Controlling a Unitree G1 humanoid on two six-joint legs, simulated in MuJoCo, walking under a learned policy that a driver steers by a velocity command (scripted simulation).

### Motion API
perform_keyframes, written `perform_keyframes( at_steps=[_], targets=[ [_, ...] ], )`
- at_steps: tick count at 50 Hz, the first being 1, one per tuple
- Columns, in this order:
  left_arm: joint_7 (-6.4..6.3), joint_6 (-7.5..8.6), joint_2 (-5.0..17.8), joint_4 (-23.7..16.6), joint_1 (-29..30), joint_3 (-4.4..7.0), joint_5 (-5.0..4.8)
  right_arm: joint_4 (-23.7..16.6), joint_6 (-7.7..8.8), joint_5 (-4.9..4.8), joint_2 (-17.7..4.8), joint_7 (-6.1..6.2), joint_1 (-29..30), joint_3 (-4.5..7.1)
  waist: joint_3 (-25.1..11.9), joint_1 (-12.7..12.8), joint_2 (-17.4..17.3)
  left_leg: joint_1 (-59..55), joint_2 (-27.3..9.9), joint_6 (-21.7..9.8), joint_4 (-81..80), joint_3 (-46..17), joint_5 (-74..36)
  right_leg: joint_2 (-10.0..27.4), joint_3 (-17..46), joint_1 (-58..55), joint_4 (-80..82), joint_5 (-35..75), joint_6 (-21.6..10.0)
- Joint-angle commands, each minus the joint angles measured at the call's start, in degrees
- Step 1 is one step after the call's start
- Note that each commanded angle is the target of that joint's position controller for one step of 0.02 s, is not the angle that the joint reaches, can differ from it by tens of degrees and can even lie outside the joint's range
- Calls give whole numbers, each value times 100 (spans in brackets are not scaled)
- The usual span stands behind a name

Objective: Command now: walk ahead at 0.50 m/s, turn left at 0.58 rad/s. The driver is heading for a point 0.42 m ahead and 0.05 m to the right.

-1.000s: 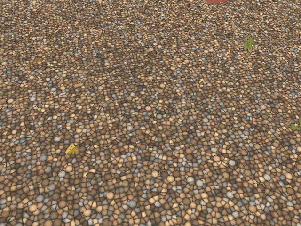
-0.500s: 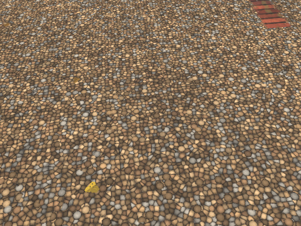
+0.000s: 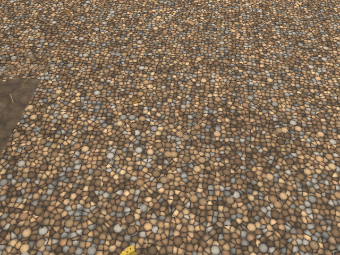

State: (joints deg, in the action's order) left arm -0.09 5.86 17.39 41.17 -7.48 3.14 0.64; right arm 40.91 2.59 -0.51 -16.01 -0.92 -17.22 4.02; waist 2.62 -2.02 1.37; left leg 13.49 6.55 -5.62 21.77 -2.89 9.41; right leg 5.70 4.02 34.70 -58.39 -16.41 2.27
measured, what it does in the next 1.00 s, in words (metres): walks ahead: right foot, then left foot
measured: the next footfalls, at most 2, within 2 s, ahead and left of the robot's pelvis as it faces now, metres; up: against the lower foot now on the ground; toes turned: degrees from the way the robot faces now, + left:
right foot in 0.26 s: +0.33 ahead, -0.15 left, +0.00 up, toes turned +7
left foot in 0.68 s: +0.41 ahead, +0.10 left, +0.00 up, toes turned +6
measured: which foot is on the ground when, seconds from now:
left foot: down 0.00-0.28, up 0.30-0.66, down 0.68-1.00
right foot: up 0.00-0.24, down 0.26-1.00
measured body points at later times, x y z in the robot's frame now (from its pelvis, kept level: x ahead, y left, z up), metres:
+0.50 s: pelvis +0.26 -0.06 +0.00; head +0.30 -0.07 +0.45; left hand +0.31 +0.21 -0.11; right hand +0.43 -0.31 -0.11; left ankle +0.28 +0.09 -0.69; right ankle +0.29 -0.15 -0.74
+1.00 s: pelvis +0.35 -0.02 -0.01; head +0.36 -0.01 +0.44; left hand +0.40 +0.26 -0.15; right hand +0.54 -0.24 -0.11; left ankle +0.37 +0.09 -0.74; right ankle +0.29 -0.15 -0.74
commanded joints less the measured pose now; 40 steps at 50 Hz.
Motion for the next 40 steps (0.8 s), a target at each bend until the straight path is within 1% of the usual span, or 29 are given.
perform_keyframes(
  at_steps=[1,3,4,6,8,10,11,12,13,14,15,16,17,18,19,21,22,24,25,27,30,32,33,34,35,36,37,38,40],
  targets=[
    [-17,-25,320,-356,108,69,44,-436,111,-34,-990,122,227,262,-288,152,-357,149,-1296,-1014,-916,-1204,-1463,-104,-117,-86,1047,1006,183],
    [29,1,220,-421,497,17,11,-370,77,-58,-975,160,92,254,-268,-25,-507,248,-1110,-802,-850,-1007,-1020,-288,-163,-398,1963,1827,190],
    [64,20,206,-442,668,0,-20,-319,69,-57,-954,168,-26,244,-273,-133,-560,240,-1121,-739,-841,-1008,-813,-361,-201,-558,2263,2161,186],
    [125,65,269,-501,902,8,-77,-177,67,-71,-922,162,-281,225,-244,-267,-611,20,-1289,-696,-751,-1188,-520,-391,-145,-670,2571,2402,121],
    [173,107,397,-562,1023,46,-84,-82,55,-74,-887,159,-437,210,-193,-295,-641,-434,-1489,-649,-477,-1440,-442,-388,-70,-566,2848,2132,-27],
    [196,143,515,-573,923,96,-82,-31,29,-47,-919,164,-450,222,-159,-197,-763,-788,-1677,-574,-222,-1677,-697,-407,-92,-637,2983,1617,-210],
    [190,160,559,-533,723,125,-83,-24,8,-41,-928,161,-397,227,-182,-66,-842,-876,-1691,-515,-36,-1710,-1037,-451,-181,-875,3094,1398,-321],
    [164,178,662,-402,265,196,-55,-42,-4,-38,-852,157,-329,197,-387,186,-825,-889,-1490,-405,427,-1596,-1750,-557,-318,-1506,3301,1367,-479],
    [134,202,873,-280,-464,279,11,-104,0,4,-646,144,-287,110,-1022,530,-639,-572,-1187,-225,1495,-1317,-1901,-133,40,-2694,3135,1530,-781],
    [118,191,1353,-163,-1272,407,87,-192,55,-22,-362,155,-796,4,-1949,595,416,1091,-478,199,3427,-698,-626,998,1830,-4814,3090,1161,-1552],
    [181,117,1249,84,-1645,413,-24,-151,101,-84,-330,174,-1085,-41,-2179,596,1666,2396,-48,471,4808,-556,2333,1712,3801,-5441,3900,381,-2080],
    [186,95,829,13,-1371,274,-119,-162,115,-126,-812,175,-680,69,-1435,670,923,2907,-312,486,5337,-872,2275,1637,3573,-4920,4027,243,-1902],
    [165,49,642,-89,-946,198,-57,-254,99,-99,-884,183,-175,87,-912,618,425,2841,-523,527,5410,-682,1922,1456,2644,-4182,3961,1230,-1728],
    [174,23,491,-109,-613,127,-9,-326,81,2,-836,189,104,89,-553,455,92,2657,-707,580,5108,-471,1685,1200,1929,-3459,3977,2512,-1641],
    [178,32,362,-95,-443,75,8,-343,46,75,-787,193,135,114,-514,287,114,2366,-919,610,4714,-403,1535,1028,1471,-3069,3967,3450,-1565],
    [186,40,256,10,-303,19,22,-251,-40,51,-470,189,-97,56,-575,85,369,1767,-985,714,3984,-237,1346,685,814,-2616,4082,4402,-1476],
    [172,43,313,76,-274,27,29,-243,-71,50,-335,204,-108,15,-628,50,450,1594,-976,771,3567,-156,1202,624,601,-2517,4123,4758,-1503],
    [118,-12,517,181,-186,75,9,-265,-110,74,-190,221,22,-53,-793,27,481,1195,-964,838,2715,-43,735,549,254,-2404,4138,5080,-1518],
    [95,-54,594,227,-191,96,-11,-257,-119,77,-175,221,115,-70,-884,67,487,963,-935,842,2351,11,370,507,128,-2363,4158,5050,-1483],
    [64,-132,657,351,-317,106,-49,-263,-142,55,-257,210,360,-53,-941,193,473,727,-870,836,1859,58,-182,486,40,-2438,4165,4697,-1420],
    [60,-221,645,523,-417,81,-73,-331,-170,66,-353,197,713,-18,-789,302,419,584,-841,737,1319,25,-299,563,172,-2540,4066,3879,-1380],
    [54,-269,600,584,-296,49,-129,-319,-157,99,-356,187,735,4,-672,187,368,194,-778,578,618,105,-588,511,248,-2461,3843,3133,-1240],
    [55,-275,499,644,-377,10,-147,-303,-142,140,-413,196,712,26,-634,144,263,-165,-804,458,113,52,-1124,358,264,-2370,3689,2626,-1040],
    [57,-242,342,676,-554,-50,-49,-331,-131,188,-662,238,681,75,-779,215,-73,-742,-1246,304,111,-395,-2541,111,156,-2147,3419,2040,-760],
    [84,-195,246,765,-1115,-80,80,-394,-171,196,-925,283,755,118,-1052,572,-658,-1430,-1753,-83,528,-820,-3610,-287,-86,-1688,3237,737,-499],
    [63,-221,63,848,-1238,-151,63,-343,-225,158,-534,270,868,33,-1263,575,-955,-1392,-1815,-342,631,-884,-3034,-351,-239,-1751,3346,10,-310],
    [44,-292,202,820,-927,-148,42,-375,-254,100,-326,216,1058,-6,-1021,452,-813,-1065,-1540,-219,617,-770,-2249,-367,-275,-1854,3469,75,-232],
    [21,-364,336,830,-724,-115,14,-381,-269,93,-303,180,1127,-8,-795,353,-619,-900,-1303,-53,630,-594,-1843,-411,-307,-1747,3431,149,-229],
    [-14,-491,420,841,-645,-100,13,-317,-224,108,-433,135,1086,19,-614,325,-519,-679,-1191,56,669,-522,-1929,-387,-275,-1834,3401,506,-242]
  ],
)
